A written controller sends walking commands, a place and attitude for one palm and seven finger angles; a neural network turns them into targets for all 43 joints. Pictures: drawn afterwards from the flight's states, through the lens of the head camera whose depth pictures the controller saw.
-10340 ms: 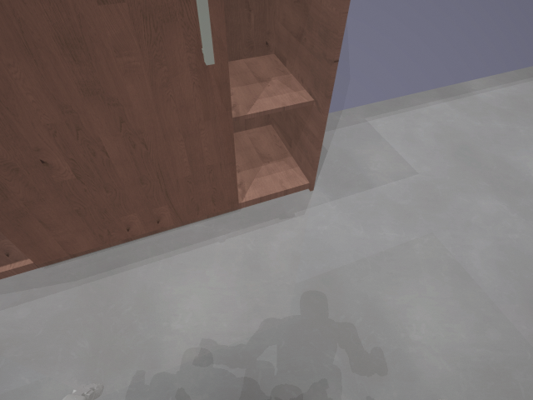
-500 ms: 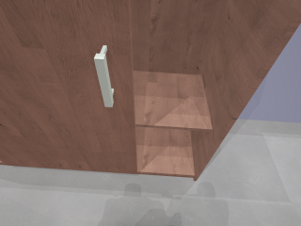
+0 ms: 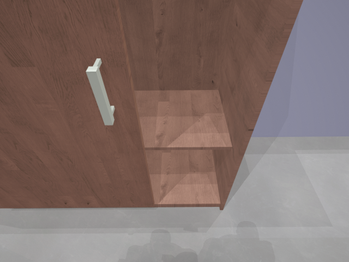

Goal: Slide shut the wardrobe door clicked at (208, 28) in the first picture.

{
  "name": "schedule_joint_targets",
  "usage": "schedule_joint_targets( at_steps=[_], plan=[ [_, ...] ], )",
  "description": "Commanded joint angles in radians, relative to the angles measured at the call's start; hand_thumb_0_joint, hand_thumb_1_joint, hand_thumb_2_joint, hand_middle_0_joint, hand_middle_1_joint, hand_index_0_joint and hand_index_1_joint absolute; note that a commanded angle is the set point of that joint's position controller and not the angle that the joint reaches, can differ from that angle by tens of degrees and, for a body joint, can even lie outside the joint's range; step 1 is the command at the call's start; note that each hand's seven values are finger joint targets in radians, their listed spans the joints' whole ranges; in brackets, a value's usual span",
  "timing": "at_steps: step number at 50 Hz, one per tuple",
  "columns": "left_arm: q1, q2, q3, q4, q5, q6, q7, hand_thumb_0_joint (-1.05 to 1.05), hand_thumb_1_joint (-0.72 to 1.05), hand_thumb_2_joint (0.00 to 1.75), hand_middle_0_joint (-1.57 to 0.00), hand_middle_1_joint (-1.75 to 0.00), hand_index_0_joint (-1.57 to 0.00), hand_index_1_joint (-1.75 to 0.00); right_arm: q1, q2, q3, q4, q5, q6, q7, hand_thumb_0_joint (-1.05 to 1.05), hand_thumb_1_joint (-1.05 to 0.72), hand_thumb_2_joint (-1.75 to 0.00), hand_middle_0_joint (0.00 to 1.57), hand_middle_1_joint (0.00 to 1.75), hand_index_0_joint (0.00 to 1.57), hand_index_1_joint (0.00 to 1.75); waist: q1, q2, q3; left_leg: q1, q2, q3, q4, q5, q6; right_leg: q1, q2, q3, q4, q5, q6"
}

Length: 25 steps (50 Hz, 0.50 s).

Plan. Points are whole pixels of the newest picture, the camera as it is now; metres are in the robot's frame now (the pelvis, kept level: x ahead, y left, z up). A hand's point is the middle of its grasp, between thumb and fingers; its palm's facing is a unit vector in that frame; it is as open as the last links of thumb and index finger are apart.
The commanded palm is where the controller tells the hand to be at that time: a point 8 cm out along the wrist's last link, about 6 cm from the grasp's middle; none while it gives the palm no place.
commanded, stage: come to a stop and stand still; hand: left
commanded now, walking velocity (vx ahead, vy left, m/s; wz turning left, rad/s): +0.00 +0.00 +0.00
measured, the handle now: (103, 93) +0.51 +0.22 +0.12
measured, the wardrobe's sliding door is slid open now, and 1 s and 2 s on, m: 0.38 0.38 0.38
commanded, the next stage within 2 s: look again from close up in 0.92 s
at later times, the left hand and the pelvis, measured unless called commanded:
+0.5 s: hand out of the picture +0.01 +0.15 -0.16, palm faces +0.00 -0.99 -0.16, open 7.4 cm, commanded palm none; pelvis +0.03 -0.01 +0.01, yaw -1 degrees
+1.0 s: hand out of the picture +0.06 +0.17 -0.17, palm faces +0.00 -0.98 -0.19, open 7.4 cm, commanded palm none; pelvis +0.07 +0.00 +0.01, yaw -1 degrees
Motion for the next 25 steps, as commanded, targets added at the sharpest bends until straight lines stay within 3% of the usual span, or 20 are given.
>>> schedule_joint_targets(
  at_steps=[1,4,8,15,25],
  plan=[
    [0.072,0.125,0.019,-0.018,-0.005,-0.033,-0.004,0.00,0.90,0.90,-0.20,-0.30,-0.20,-0.30,-0.022,-0.090,-0.004,-0.046,0.002,-0.037,-0.008,0.00,-0.90,-0.90,0.20,0.30,0.20,0.30,0.034,-0.032,0.066,-0.086,0.083,-0.137,-0.242,-0.189,0.029,-0.008,-0.088,0.151,-0.232,-0.111,-0.021],
    [0.045,0.131,0.017,-0.009,-0.006,-0.039,-0.005,0.00,0.90,0.90,-0.20,-0.30,-0.20,-0.30,0.031,-0.065,0.003,-0.006,0.002,-0.039,-0.008,0.00,-0.90,-0.90,0.20,0.30,0.20,0.30,0.010,-0.045,0.056,0.003,0.066,-0.100,-0.207,-0.101,0.014,-0.068,-0.114,0.178,-0.290,-0.156,-0.031],
    [0.040,0.126,0.011,0.019,-0.007,-0.046,-0.005,0.00,0.90,0.90,-0.20,-0.30,-0.20,-0.30,0.064,-0.049,0.013,0.040,0.006,-0.044,-0.009,0.00,-0.90,-0.90,0.20,0.30,0.20,0.30,0.004,-0.064,0.060,0.026,0.068,-0.084,-0.202,-0.045,0.006,-0.061,-0.118,0.169,-0.309,-0.121,-0.031],
    [0.085,0.098,-0.001,0.095,-0.011,-0.058,-0.003,0.00,0.90,0.90,-0.20,-0.30,-0.20,-0.30,0.067,-0.042,0.024,0.104,0.014,-0.061,-0.018,0.00,-0.90,-0.90,0.20,0.30,0.20,0.30,0.016,-0.027,0.031,0.069,0.086,-0.085,-0.204,0.104,0.010,0.019,-0.115,0.144,-0.264,0.143,-0.022],
    [0.125,0.078,-0.008,0.155,-0.007,-0.059,0.003,0.00,0.90,0.90,-0.20,-0.30,-0.20,-0.30,0.045,-0.037,0.023,0.141,0.019,-0.063,-0.027,0.00,-0.90,-0.90,0.20,0.30,0.20,0.30,0.016,-0.032,0.023,0.123,0.097,-0.074,-0.196,0.170,0.013,0.041,-0.113,0.128,-0.242,0.279,-0.010]
  ],
)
